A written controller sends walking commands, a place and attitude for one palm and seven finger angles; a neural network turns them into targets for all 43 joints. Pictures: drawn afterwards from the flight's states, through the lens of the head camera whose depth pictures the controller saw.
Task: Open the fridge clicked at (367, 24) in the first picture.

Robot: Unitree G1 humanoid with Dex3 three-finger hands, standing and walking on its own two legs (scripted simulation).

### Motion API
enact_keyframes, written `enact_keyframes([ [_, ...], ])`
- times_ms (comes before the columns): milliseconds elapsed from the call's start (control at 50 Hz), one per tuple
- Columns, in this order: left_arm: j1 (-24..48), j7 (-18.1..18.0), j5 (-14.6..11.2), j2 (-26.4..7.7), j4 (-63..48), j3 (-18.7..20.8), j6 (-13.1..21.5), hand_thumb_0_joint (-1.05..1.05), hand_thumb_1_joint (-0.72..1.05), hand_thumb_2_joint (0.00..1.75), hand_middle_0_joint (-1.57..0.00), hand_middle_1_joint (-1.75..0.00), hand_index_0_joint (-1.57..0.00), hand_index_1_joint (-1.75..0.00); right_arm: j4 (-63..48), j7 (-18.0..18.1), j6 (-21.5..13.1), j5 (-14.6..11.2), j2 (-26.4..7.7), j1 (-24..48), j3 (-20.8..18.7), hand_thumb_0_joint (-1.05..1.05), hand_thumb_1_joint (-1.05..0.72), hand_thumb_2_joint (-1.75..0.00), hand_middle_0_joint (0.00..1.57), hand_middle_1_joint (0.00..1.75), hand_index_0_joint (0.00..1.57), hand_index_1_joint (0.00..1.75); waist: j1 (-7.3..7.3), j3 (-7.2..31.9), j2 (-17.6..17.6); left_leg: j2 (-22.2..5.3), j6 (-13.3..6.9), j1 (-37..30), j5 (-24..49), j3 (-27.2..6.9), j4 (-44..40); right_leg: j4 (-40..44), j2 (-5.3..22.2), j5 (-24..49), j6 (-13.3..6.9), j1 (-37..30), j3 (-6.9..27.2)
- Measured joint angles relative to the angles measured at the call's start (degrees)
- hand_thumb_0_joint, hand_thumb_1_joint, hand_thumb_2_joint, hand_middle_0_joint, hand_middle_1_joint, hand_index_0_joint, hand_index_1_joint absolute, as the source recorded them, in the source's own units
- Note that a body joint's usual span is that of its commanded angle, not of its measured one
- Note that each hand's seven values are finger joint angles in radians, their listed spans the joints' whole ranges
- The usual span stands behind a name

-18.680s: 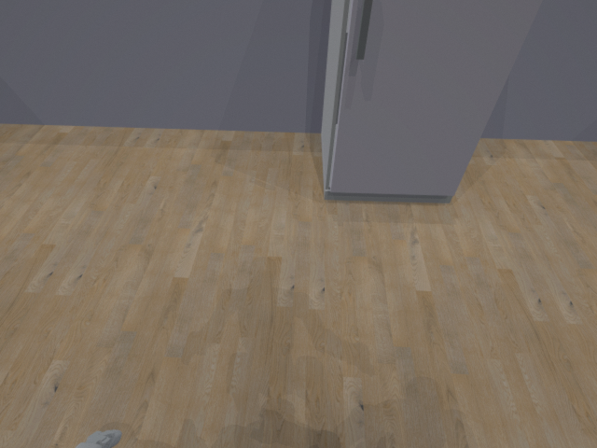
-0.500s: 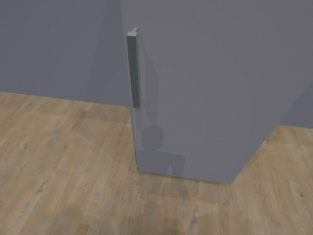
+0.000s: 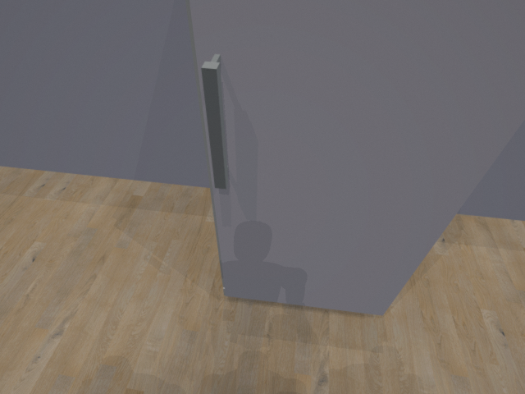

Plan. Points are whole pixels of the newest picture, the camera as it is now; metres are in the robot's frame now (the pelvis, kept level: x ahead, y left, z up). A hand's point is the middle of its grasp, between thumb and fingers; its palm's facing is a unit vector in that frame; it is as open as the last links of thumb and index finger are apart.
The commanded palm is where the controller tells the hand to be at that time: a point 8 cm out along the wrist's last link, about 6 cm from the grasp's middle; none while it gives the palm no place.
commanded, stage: shuffle to correct the standing spot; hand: left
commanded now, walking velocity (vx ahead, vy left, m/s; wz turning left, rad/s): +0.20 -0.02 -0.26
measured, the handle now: (219, 128) +0.56 +0.13 +0.11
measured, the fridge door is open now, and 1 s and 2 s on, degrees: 0 0 0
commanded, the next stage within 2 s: come to a stop and stand still in 0.18 s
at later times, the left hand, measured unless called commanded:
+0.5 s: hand out of the picture +0.02 +0.19 -0.19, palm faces +0.02 -0.99 -0.12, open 7.4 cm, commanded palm none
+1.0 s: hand (191, 390) +0.17 +0.14 -0.17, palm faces -0.02 -0.97 -0.23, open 7.3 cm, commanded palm none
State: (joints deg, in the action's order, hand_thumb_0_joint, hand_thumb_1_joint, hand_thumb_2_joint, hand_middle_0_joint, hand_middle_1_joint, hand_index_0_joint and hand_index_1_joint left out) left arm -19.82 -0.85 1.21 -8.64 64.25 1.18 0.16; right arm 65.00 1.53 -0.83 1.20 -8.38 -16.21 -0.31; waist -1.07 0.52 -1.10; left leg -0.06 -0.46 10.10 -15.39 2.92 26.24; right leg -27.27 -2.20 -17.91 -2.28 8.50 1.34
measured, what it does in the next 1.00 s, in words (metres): steps on the spot: left foot, then right foot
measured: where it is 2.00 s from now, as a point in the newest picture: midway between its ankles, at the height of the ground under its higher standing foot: outside the picture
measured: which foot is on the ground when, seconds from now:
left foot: down 0.00-0.12, up 0.14-0.36, down 0.38-0.84, up 0.86-1.00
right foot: down 0.00-0.38, up 0.40-0.82, down 0.84-1.00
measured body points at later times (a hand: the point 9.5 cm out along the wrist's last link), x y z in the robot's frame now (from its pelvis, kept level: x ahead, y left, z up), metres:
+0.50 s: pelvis +0.11 +0.04 -0.01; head +0.13 +0.07 +0.44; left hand +0.02 +0.24 -0.18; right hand +0.18 -0.19 -0.15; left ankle +0.15 +0.13 -0.74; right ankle +0.01 -0.08 -0.69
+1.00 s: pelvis +0.08 -0.04 -0.01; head +0.10 -0.05 +0.44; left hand +0.17 +0.19 -0.15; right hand +0.08 -0.28 -0.17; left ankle +0.08 +0.10 -0.70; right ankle +0.09 -0.15 -0.74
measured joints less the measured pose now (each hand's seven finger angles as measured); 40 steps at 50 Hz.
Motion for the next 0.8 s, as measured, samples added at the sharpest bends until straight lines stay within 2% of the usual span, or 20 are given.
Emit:
enact_keyframes([
  [80, -1.8, 0.6, 0.3, 0.5, 0.0, 0.6, -0.1, 0.0, 0.91, 0.9, -0.2, -0.3, -0.2, -0.3, -0.3, -0.2, 0.1, 0.0, 0.2, -1.7, -0.6, 0.0, -0.9, -0.9, 0.2, 0.3, 0.2, 0.3, -0.01, 0.5, 0.0, -0.4, 0.1, 0.6, -2.6, 1.0, 2.6, -3.1, -0.4, -2.5, -0.3, 1.1, 0.9],
  [140, -2.9, 0.6, 0.4, 1.1, -0.1, 0.9, 0.7, 0.0, 0.91, 0.9, -0.2, -0.3, -0.2, -0.3, -0.1, -0.2, -0.2, -0.2, 0.2, -3.2, -0.8, 0.0, -0.9, -0.9, 0.2, 0.3, 0.19, 0.3, 0.18, 0.3, 0.9, -1.4, 0.2, 1.7, -5.0, 0.6, 6.1, -3.3, -1.2, -3.9, -0.8, 0.5, 0.2],
  [180, -3.4, 0.3, 0.3, 1.3, -0.1, 1.2, 1.4, 0.0, 0.91, 0.9, -0.2, -0.3, -0.2, -0.3, 0.2, -0.2, 0.0, 0.0, 0.3, -3.7, -0.8, 0.0, -0.9, -0.9, 0.2, 0.3, 0.19, 0.3, 0.07, -0.1, 1.0, -2.1, 0.1, 4.5, -8.4, 1.1, 13.4, -2.5, -1.5, -4.5, -1.1, -0.8, -0.8],
  [220, -4.2, -0.2, 0.4, 1.5, -0.1, 1.5, 2.2, 0.0, 0.91, 0.9, -0.2, -0.3, -0.2, -0.3, 0.5, -0.4, 0.3, 0.1, 0.5, -3.4, -0.9, 0.0, -0.9, -0.9, 0.2, 0.3, 0.19, 0.3, -0.6, -0.8, 0.4, -2.3, 0.2, 8.0, -11.1, 1.5, 21.2, -0.9, -1.3, -4.5, -1.2, -2.5, -1.3],
  [260, -5.3, -0.6, 0.5, 1.8, 0.1, 1.6, 2.7, 0.0, 0.91, 0.9, -0.2, -0.3, -0.2, -0.3, 0.2, -0.5, 0.4, -0.1, 0.6, -2.1, -1.1, 0.0, -0.9, -0.9, 0.2, 0.3, 0.19, 0.3, -1.55, -1.7, -0.3, -2.6, 0.3, 10.8, -12.7, 2.3, 24.7, 0.9, -0.9, -4.5, -0.9, -4.5, -1.1],
  [320, -7.2, -0.8, 0.6, 2.2, 1.1, 1.5, 2.6, 0.0, 0.91, 0.9, -0.2, -0.3, -0.2, -0.3, -1.3, -0.6, 0.3, -0.3, 0.4, 1.1, -1.5, 0.01, -0.91, -0.9, 0.2, 0.3, 0.19, 0.3, -2.41, -2.8, -1.5, -3.1, 0.6, 13.4, -10.5, 2.9, 21.1, 2.5, -0.1, -5.0, 0.0, -6.7, 0.1],
  [360, -8.4, -0.6, 0.5, 2.6, 2.2, 1.4, 1.9, 0.0, 0.91, 0.9, -0.2, -0.3, -0.2, -0.3, -2.9, -0.4, -0.7, -0.5, 0.1, 3.3, -1.6, 0.01, -0.92, -0.9, 0.2, 0.3, 0.19, 0.3, -2.11, -3.6, -2.2, -3.0, 0.7, 12.2, -3.1, 3.4, 12.9, 0.9, 0.6, -6.7, 0.9, -7.3, 1.1],
  [380, -9.0, -0.6, 0.2, 3.1, 2.7, 1.2, 1.5, 0.0, 0.91, 0.9, -0.2, -0.3, -0.2, -0.3, -3.8, -0.1, -1.6, -0.4, -0.3, 4.1, -1.5, 0.01, -0.92, -0.9, 0.2, 0.3, 0.19, 0.3, -1.89, -3.7, -1.7, -3.6, 0.2, 10.9, 3.2, 3.3, 9.1, -2.3, 0.3, -8.0, 1.2, -6.5, 1.4],
  [400, -9.1, -0.6, -0.2, 3.3, 3.4, 1.1, 1.0, 0.0, 0.91, 0.9, -0.2, -0.3, -0.2, -0.3, -4.3, 0.3, -2.3, -0.4, -0.3, 5.2, -1.5, 0.01, -0.92, -0.9, 0.2, 0.3, 0.19, 0.3, -1.62, -4.0, -1.9, -3.7, -0.4, 10.6, 3.6, 4.1, 9.9, -8.0, 0.7, -9.2, 1.6, -4.4, 1.3],
  [460, -7.5, -1.1, -0.4, 2.5, 3.7, 1.1, -0.8, 0.01, 0.91, 0.9, -0.2, -0.3, -0.2, -0.3, -5.2, 0.8, -2.5, -0.5, 1.1, 7.3, -0.8, 0.0, -0.92, -0.9, 0.2, 0.3, 0.19, 0.3, -1.47, -4.1, -3.3, -3.7, -1.7, 8.3, -1.1, 6.9, 10.9, -23.7, 2.0, -13.1, 2.5, 2.9, 0.2],
  [520, -3.4, -1.1, 0.3, 0.8, 1.2, 1.8, -1.9, 0.01, 0.91, 0.9, -0.2, -0.3, -0.2, -0.3, -5.7, 1.5, -2.3, -0.8, 2.4, 8.0, -0.9, -0.01, -0.92, -0.9, 0.2, 0.3, 0.2, 0.3, -1.01, -4.5, -3.1, -4.0, -1.2, 6.8, -0.1, 7.0, 7.4, -29.6, 3.2, -12.3, 3.5, 9.2, -2.7],
  [620, 4.5, -0.7, 0.6, -1.9, -5.0, 3.1, -2.4, 0.01, 0.91, 0.9, -0.2, -0.3, -0.2, -0.3, -5.9, 1.7, -1.3, -0.3, 1.1, 9.1, -1.9, -0.02, -0.95, -0.9, 0.2, 0.3, 0.2, 0.3, -0.23, -6.2, -2.0, -4.7, -1.2, 6.4, 3.0, 5.9, 3.3, -31.4, 4.0, -8.5, 4.4, 16.5, -2.9],
  [700, 9.2, -0.5, 0.6, -3.5, -8.3, 4.0, -2.8, 0.0, 0.91, 0.9, -0.2, -0.3, -0.19, -0.3, -5.7, 1.3, -0.2, 0.2, 0.3, 8.0, -2.6, -0.02, -0.93, -0.9, 0.2, 0.3, 0.2, 0.3, 0.62, -6.5, -1.4, -5.4, -0.1, 6.7, 4.1, 5.0, 2.6, -30.7, 4.4, -6.4, 4.7, 18.2, -2.1],
  [740, 10.9, -0.4, 0.6, -3.8, -9.4, 4.0, -2.9, 0.0, 0.91, 0.9, -0.2, -0.3, -0.19, -0.3, -5.6, 1.0, 0.4, 0.5, -0.3, 7.1, -3.0, -0.01, -0.93, -0.9, 0.2, 0.3, 0.2, 0.3, 1.13, -6.3, -0.8, -5.7, 0.5, 7.0, 4.2, 4.6, 3.0, -26.8, 4.9, -6.2, 4.5, 16.8, -2.4],
  [800, 12.0, -0.2, 0.5, -3.5, -10.5, 3.6, -2.2, 0.0, 0.91, 0.9, -0.2, -0.3, -0.19, -0.3, -5.7, 0.4, 1.2, 0.7, -1.2, 5.5, -3.7, -0.01, -0.92, -0.9, 0.2, 0.3, 0.2, 0.3, 1.84, -5.8, 0.7, -6.3, 1.8, 8.3, 3.7, 3.8, 5.2, -16.4, 5.4, -3.9, 4.3, 12.1, -3.6],
])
